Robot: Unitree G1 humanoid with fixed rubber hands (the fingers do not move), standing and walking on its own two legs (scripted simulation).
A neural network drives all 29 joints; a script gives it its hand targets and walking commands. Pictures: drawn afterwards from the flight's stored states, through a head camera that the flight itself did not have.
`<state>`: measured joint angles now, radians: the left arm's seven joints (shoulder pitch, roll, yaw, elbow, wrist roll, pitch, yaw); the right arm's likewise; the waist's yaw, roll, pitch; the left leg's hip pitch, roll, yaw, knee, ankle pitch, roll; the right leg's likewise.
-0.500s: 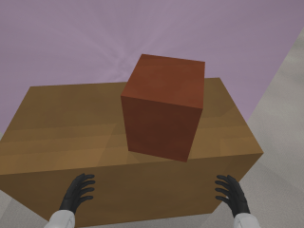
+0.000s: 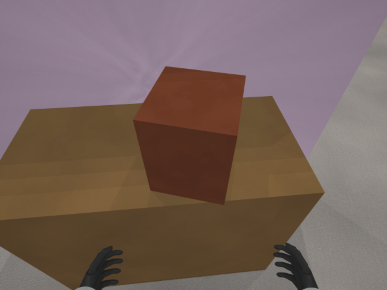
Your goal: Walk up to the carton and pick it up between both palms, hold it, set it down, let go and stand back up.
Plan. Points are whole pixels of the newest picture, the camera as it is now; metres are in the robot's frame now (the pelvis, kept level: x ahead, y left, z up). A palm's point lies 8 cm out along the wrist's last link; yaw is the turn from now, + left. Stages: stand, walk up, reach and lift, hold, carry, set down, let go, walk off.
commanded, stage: set down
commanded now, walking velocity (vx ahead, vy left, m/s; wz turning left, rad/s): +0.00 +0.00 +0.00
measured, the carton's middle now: (195, 136) +0.46 +0.02 +0.05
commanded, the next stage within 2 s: let go in 0.12 s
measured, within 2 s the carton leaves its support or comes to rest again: neither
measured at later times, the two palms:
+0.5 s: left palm out of the picture +0.14 +0.22 -0.08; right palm out of the picture +0.14 -0.22 -0.08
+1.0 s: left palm out of the picture +0.05 +0.27 -0.11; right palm out of the picture +0.07 -0.20 -0.13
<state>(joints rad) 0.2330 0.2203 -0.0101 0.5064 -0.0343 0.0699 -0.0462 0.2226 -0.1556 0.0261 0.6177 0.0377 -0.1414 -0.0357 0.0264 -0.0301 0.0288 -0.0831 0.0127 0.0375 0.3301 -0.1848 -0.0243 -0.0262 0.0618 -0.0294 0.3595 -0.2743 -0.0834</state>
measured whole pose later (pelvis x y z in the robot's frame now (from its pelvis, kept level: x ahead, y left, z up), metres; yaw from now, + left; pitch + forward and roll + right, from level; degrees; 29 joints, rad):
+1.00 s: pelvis -0.03 +0.02 -0.01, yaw +4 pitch +0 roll -1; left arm 0.29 0.21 0.04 0.66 0.05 0.01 0.01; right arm 0.28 -0.18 -0.04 0.78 -0.05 -0.01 0.03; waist 0.01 0.01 -0.01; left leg -0.33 -0.01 -0.03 0.56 -0.24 0.01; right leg -0.22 0.04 -0.10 0.53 -0.32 -0.07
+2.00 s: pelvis -0.02 +0.01 -0.01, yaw +7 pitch -2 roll +0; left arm 0.33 0.13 0.06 1.05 0.02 0.00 0.05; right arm 0.28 -0.13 -0.03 1.05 -0.03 0.01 -0.04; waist 0.01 0.00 0.03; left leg -0.24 -0.03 -0.07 0.49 -0.22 -0.01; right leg -0.11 0.03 -0.15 0.46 -0.32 -0.08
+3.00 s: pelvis +0.01 -0.03 -0.01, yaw +8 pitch -3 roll +1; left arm 0.39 0.10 0.01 1.19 0.02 -0.01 0.06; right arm 0.29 -0.10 0.02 1.18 -0.01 0.04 -0.06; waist 0.02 0.00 0.04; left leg -0.18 0.03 -0.11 0.50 -0.26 -0.07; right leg -0.02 0.10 -0.17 0.40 -0.34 -0.14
